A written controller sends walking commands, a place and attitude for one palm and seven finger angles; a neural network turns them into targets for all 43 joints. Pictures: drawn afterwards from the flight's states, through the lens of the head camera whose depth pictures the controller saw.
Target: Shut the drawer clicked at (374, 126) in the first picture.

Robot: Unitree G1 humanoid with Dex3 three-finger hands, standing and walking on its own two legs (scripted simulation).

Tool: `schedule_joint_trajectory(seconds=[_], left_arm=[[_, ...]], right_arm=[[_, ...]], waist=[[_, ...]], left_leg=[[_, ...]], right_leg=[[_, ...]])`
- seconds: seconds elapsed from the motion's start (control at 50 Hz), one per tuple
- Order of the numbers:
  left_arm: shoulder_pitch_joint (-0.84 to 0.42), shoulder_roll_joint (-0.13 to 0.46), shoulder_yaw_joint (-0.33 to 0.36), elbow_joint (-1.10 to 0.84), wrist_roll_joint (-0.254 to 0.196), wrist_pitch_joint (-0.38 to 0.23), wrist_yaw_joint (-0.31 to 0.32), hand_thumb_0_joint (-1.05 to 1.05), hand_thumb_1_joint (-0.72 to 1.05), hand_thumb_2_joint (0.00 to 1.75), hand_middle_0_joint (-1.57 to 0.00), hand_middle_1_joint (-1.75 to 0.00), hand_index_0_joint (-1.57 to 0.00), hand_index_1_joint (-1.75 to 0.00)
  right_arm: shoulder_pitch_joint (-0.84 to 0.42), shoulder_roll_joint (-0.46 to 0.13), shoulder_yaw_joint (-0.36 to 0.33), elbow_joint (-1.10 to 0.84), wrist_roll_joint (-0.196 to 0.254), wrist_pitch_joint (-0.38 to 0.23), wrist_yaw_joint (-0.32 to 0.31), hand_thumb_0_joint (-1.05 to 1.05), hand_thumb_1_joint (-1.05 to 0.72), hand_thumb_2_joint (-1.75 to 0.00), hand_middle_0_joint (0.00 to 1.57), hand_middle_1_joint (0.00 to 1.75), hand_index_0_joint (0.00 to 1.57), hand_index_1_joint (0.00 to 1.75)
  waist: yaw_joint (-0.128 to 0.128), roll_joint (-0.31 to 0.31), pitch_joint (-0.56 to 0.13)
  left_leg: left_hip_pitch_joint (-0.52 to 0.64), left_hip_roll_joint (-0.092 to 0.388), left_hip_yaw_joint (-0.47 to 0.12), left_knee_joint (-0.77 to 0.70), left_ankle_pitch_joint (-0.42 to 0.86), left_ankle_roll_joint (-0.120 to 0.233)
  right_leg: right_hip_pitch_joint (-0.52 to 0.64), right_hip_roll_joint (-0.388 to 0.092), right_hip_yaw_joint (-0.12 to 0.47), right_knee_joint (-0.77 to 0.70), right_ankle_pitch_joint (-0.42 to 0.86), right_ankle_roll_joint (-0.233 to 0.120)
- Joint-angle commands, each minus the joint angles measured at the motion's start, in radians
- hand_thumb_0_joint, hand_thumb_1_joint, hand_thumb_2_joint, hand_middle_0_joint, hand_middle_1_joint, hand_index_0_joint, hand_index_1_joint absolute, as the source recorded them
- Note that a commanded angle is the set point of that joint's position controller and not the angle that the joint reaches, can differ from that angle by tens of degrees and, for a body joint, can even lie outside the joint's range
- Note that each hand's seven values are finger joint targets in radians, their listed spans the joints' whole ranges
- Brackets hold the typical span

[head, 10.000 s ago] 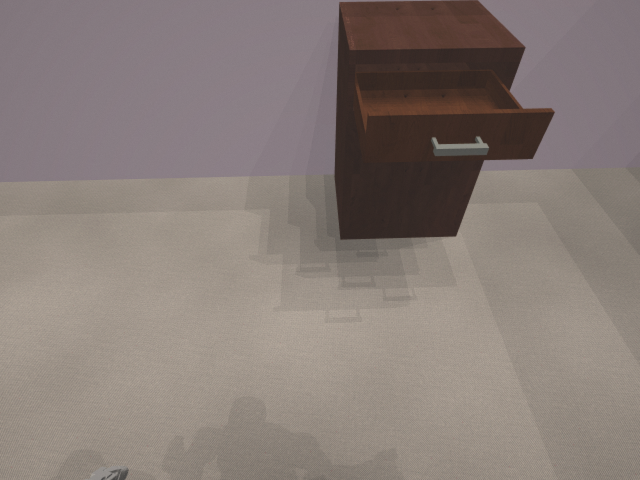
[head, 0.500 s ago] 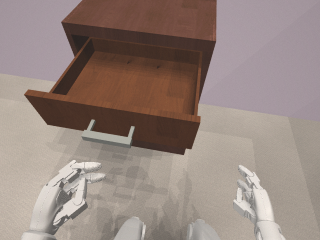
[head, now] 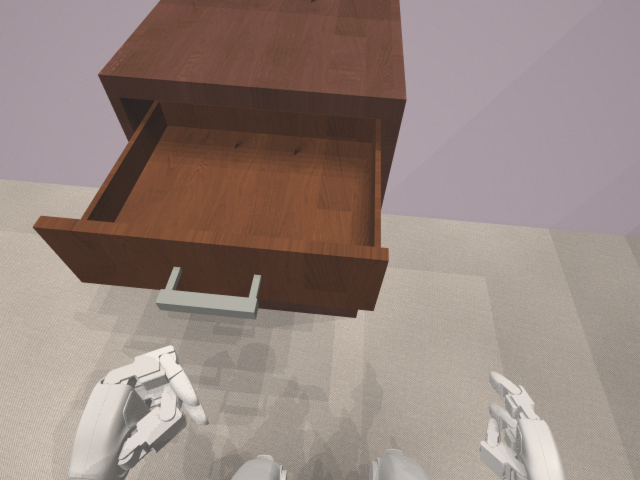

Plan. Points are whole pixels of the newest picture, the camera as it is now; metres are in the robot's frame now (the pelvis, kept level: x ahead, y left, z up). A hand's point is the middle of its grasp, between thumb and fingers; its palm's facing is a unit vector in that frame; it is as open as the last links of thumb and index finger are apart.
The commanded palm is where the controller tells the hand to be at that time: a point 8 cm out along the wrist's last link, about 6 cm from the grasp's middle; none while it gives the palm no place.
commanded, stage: raise the hand and make a fist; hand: left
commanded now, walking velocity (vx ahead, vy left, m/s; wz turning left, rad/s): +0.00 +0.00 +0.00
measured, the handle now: (212, 291) +0.36 +0.17 +0.00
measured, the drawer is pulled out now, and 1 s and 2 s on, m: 0.29 0.29 0.29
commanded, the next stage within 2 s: bring the fist close to the handle in 0.84 s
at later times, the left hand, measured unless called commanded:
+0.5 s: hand (179, 419) +0.17 +0.14 +0.09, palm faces -0.03 -1.00 -0.05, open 3.3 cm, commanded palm +0.14 +0.20 +0.10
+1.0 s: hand (173, 424) +0.17 +0.15 +0.09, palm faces -0.02 -1.00 -0.05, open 3.3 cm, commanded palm +0.14 +0.20 +0.09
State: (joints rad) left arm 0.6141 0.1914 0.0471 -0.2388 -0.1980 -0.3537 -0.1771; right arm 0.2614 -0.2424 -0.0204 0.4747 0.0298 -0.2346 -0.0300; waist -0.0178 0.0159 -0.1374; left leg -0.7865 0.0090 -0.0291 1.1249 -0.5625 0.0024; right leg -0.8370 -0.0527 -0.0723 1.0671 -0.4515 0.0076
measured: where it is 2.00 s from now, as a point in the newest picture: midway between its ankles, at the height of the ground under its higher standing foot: outside the picture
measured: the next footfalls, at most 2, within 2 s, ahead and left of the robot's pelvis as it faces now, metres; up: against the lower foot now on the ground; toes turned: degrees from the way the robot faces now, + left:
none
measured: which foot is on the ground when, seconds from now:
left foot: down 0.00-1.00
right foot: down 0.00-1.00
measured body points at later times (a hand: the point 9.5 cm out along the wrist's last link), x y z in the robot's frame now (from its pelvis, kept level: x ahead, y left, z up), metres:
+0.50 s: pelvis +0.02 +0.00 +0.01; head +0.05 +0.00 +0.46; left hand +0.17 +0.20 +0.10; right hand +0.22 -0.21 -0.05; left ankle +0.00 +0.12 -0.66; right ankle +0.04 -0.13 -0.66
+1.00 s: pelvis +0.01 -0.01 +0.01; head +0.04 -0.01 +0.46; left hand +0.17 +0.20 +0.09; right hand +0.21 -0.23 -0.05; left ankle +0.00 +0.12 -0.66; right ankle +0.04 -0.13 -0.66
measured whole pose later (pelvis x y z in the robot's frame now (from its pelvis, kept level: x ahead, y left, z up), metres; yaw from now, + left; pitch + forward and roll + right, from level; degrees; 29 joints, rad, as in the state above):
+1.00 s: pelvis +0.01 -0.01 +0.01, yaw +0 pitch +11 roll -2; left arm 0.71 0.20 0.06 -0.33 -0.22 -0.33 -0.20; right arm 0.25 -0.21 0.00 0.45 0.04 -0.19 -0.03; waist 0.00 0.04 -0.15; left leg -0.70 0.02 -0.04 1.08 -0.56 -0.01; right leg -0.75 -0.04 -0.09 1.02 -0.46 0.00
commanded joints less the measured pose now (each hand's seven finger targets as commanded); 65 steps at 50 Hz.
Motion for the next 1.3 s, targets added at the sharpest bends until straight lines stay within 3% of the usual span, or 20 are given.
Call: schedule_joint_trajectory(seconds=[0.0, 0.08, 0.12, 0.14, 0.18, 0.22, 0.3, 0.34, 0.44, 0.58, 0.64, 0.78, 0.8, 0.88, 1.0, 1.02, 1.1, 1.14, 1.24, 1.28], left_arm=[[0.064, 0.056, 0.020, -0.255, 0.002, -0.064, 0.017, 0.00, 0.90, 0.90, -1.28, -1.47, -1.28, -1.47], [0.082, 0.071, 0.022, -0.271, 0.015, -0.046, 0.017, 0.00, 0.90, 0.90, -1.36, -1.56, -1.36, -1.56], [0.103, 0.049, -0.004, -0.295, 0.013, -0.042, 0.007, 0.00, 0.90, 0.90, -1.40, -1.60, -1.40, -1.60], [0.098, 0.047, -0.011, -0.309, 0.010, -0.039, 0.004, 0.00, 0.90, 0.90, -1.40, -1.60, -1.40, -1.60], [0.114, 0.070, 0.015, -0.312, 0.013, -0.033, 0.008, 0.00, 0.90, 0.90, -1.40, -1.60, -1.40, -1.60], [0.136, 0.049, -0.011, -0.351, 0.013, -0.032, 0.002, 0.00, 0.90, 0.90, -1.40, -1.60, -1.40, -1.60], [0.152, 0.069, 0.011, -0.366, 0.011, -0.020, 0.003, 0.00, 0.90, 0.90, -1.40, -1.60, -1.40, -1.60], [0.174, 0.052, -0.005, -0.379, 0.008, -0.020, -0.002, 0.00, 0.90, 0.90, -1.40, -1.60, -1.40, -1.60], [0.165, 0.065, 0.015, -0.363, -0.001, -0.012, 0.000, 0.00, 0.90, 0.90, -1.40, -1.60, -1.40, -1.60], [0.199, 0.090, 0.067, -0.335, -0.021, -0.035, -0.010, 0.00, 0.90, 0.90, -1.40, -1.60, -1.40, -1.60], [0.187, 0.064, 0.031, -0.359, -0.029, -0.052, -0.018, 0.00, 0.90, 0.90, -1.40, -1.60, -1.40, -1.60], [0.146, 0.108, 0.084, -0.296, -0.033, -0.055, -0.018, 0.00, 0.90, 0.90, -1.40, -1.60, -1.40, -1.60], [0.135, 0.082, 0.058, -0.303, -0.034, -0.054, -0.023, 0.00, 0.90, 0.90, -1.40, -1.60, -1.40, -1.60], [0.146, 0.090, 0.067, -0.307, -0.040, -0.048, -0.027, 0.00, 0.90, 0.90, -1.40, -1.60, -1.40, -1.60], [0.092, 0.062, 0.036, -0.232, -0.023, -0.045, -0.024, 0.00, 0.90, 0.90, -1.40, -1.60, -1.40, -1.60], [0.057, 0.061, 0.026, -0.236, -0.018, -0.053, -0.023, 0.00, 0.90, 0.90, -1.40, -1.60, -1.40, -1.60], [0.027, 0.086, 0.058, -0.210, -0.012, -0.072, -0.016, 0.00, 0.90, 0.90, -1.40, -1.60, -1.40, -1.60], [0.002, 0.074, 0.036, -0.230, -0.012, -0.085, -0.015, 0.00, 0.90, 0.90, -1.40, -1.60, -1.40, -1.60], [-0.027, 0.054, 0.007, -0.195, 0.003, -0.087, 0.005, 0.00, 0.90, 0.90, -1.40, -1.60, -1.40, -1.60], [-0.025, 0.054, 0.009, -0.159, 0.012, -0.077, 0.013, 0.00, 0.90, 0.90, -1.40, -1.60, -1.40, -1.60]], right_arm=[[-0.073, -0.091, -0.038, -0.195, 0.004, -0.043, -0.002, 0.00, -0.90, -0.90, 0.20, 0.30, 0.20, 0.30], [-0.073, -0.089, -0.036, -0.207, 0.004, -0.017, 0.003, 0.00, -0.90, -0.90, 0.20, 0.30, 0.20, 0.30], [-0.067, -0.085, -0.034, -0.221, 0.005, -0.010, 0.005, 0.00, -0.90, -0.90, 0.20, 0.30, 0.20, 0.30], [-0.068, -0.084, -0.030, -0.226, 0.005, -0.007, 0.006, 0.00, -0.90, -0.90, 0.20, 0.30, 0.20, 0.30], [-0.074, -0.083, -0.031, -0.226, 0.005, 0.001, 0.004, 0.00, -0.90, -0.90, 0.20, 0.30, 0.20, 0.30], [-0.065, -0.076, -0.030, -0.237, 0.007, 0.003, 0.006, 0.00, -0.90, -0.90, 0.20, 0.30, 0.20, 0.30], [-0.069, -0.072, -0.029, -0.237, 0.009, 0.011, 0.006, 0.00, -0.90, -0.90, 0.20, 0.30, 0.20, 0.30], [-0.069, -0.069, -0.030, -0.240, 0.012, 0.010, 0.006, 0.00, -0.90, -0.90, 0.20, 0.30, 0.20, 0.30], [-0.076, -0.072, -0.028, -0.238, 0.015, 0.011, -0.001, 0.00, -0.90, -0.90, 0.20, 0.30, 0.20, 0.30], [-0.091, -0.070, -0.035, -0.224, 0.021, 0.003, -0.009, 0.00, -0.90, -0.90, 0.20, 0.30, 0.20, 0.30], [-0.085, -0.071, -0.032, -0.222, 0.021, -0.009, -0.005, 0.00, -0.90, -0.90, 0.20, 0.30, 0.20, 0.30], [-0.094, -0.079, -0.034, -0.205, 0.022, -0.012, -0.015, 0.00, -0.90, -0.90, 0.20, 0.30, 0.20, 0.30], [-0.091, -0.079, -0.029, -0.211, 0.021, -0.014, -0.015, 0.00, -0.90, -0.90, 0.20, 0.30, 0.20, 0.30], [-0.094, -0.077, -0.030, -0.206, 0.024, -0.021, -0.014, 0.00, -0.90, -0.90, 0.20, 0.30, 0.20, 0.30], [-0.090, -0.084, -0.027, -0.195, 0.015, -0.020, -0.012, 0.00, -0.90, -0.90, 0.20, 0.30, 0.20, 0.30], [-0.087, -0.088, -0.026, -0.195, 0.014, -0.021, -0.012, 0.00, -0.90, -0.90, 0.20, 0.30, 0.20, 0.30], [-0.082, -0.090, -0.026, -0.194, 0.008, -0.019, -0.013, 0.00, -0.90, -0.90, 0.20, 0.30, 0.20, 0.30], [-0.081, -0.089, -0.025, -0.195, 0.008, -0.023, -0.010, 0.00, -0.90, -0.90, 0.20, 0.30, 0.20, 0.30], [-0.077, -0.094, -0.026, -0.188, 0.001, -0.018, -0.005, 0.00, -0.90, -0.90, 0.20, 0.30, 0.20, 0.30], [-0.082, -0.096, -0.028, -0.189, -0.001, -0.010, -0.003, 0.00, -0.90, -0.90, 0.20, 0.30, 0.20, 0.30]], waist=[[0.014, 0.026, -0.140], [0.009, 0.012, -0.127], [0.009, 0.024, -0.135], [0.010, 0.035, -0.128], [0.012, -0.003, -0.132], [0.017, 0.031, -0.166], [0.018, 0.005, -0.158], [0.017, 0.021, -0.151], [0.011, -0.021, -0.109], [0.026, -0.020, -0.119], [0.017, 0.010, -0.119], [0.012, -0.022, -0.073], [0.008, -0.004, -0.076], [0.016, 0.008, -0.115], [-0.003, -0.031, -0.059], [-0.011, -0.027, -0.064], [0.002, -0.017, -0.115], [0.000, 0.031, -0.141], [-0.005, 0.028, -0.162], [-0.004, -0.009, -0.162]], left_leg=[[0.062, -0.017, -0.001, -0.216, 0.276, 0.017], [0.073, -0.011, -0.007, -0.213, 0.325, 0.015], [0.089, -0.010, -0.004, -0.212, 0.331, 0.014], [0.087, -0.012, -0.006, -0.216, 0.328, 0.013], [0.083, -0.009, -0.007, -0.212, 0.333, 0.016], [0.111, -0.008, -0.008, -0.210, 0.383, 0.015], [0.103, -0.008, -0.010, -0.212, 0.387, 0.015], [0.115, -0.007, -0.007, -0.213, 0.396, 0.014], [0.078, -0.012, -0.005, -0.224, 0.305, 0.016], [0.060, -0.018, 0.006, -0.218, 0.287, 0.017], [0.076, -0.019, 0.006, -0.219, 0.294, 0.017], [0.036, -0.019, 0.007, -0.215, 0.213, 0.018], [0.046, -0.021, 0.007, -0.222, 0.212, 0.019], [0.069, -0.020, 0.006, -0.224, 0.250, 0.019], [0.032, -0.021, 0.001, -0.213, 0.224, 0.017], [0.031, -0.022, 0.000, -0.207, 0.207, 0.017], [0.014, -0.024, 0.002, -0.192, 0.206, 0.015], [0.031, -0.024, 0.003, -0.182, 0.225, 0.014], [0.011, -0.021, -0.003, -0.160, 0.259, 0.011], [-0.018, -0.019, -0.006, -0.154, 0.249, 0.012]], right_leg=[[0.199, 0.046, -0.017, -0.151, 0.120, -0.030], [0.209, 0.050, -0.023, -0.143, 0.175, -0.029], [0.208, 0.051, -0.024, -0.145, 0.183, -0.027], [0.212, 0.050, -0.024, -0.147, 0.183, -0.028], [0.224, 0.052, -0.023, -0.147, 0.191, -0.027], [0.236, 0.050, -0.023, -0.139, 0.230, -0.027], [0.252, 0.049, -0.023, -0.145, 0.241, -0.025], [0.250, 0.048, -0.023, -0.149, 0.249, -0.025], [0.250, 0.049, -0.015, -0.175, 0.177, -0.023], [0.280, 0.044, 0.010, -0.194, 0.160, -0.026], [0.269, 0.042, 0.004, -0.190, 0.164, -0.026], [0.245, 0.042, 0.030, -0.228, 0.046, -0.026], [0.244, 0.041, 0.024, -0.225, 0.048, -0.025], [0.268, 0.042, 0.018, -0.217, 0.103, -0.026], [0.219, 0.045, 0.011, -0.205, 0.079, -0.023], [0.200, 0.046, 0.011, -0.200, 0.060, -0.022], [0.198, 0.044, 0.014, -0.175, 0.053, -0.027], [0.186, 0.044, 0.013, -0.158, 0.080, -0.029], [0.158, 0.044, 0.002, -0.118, 0.121, -0.030], [0.151, 0.046, 0.000, -0.109, 0.108, -0.030]])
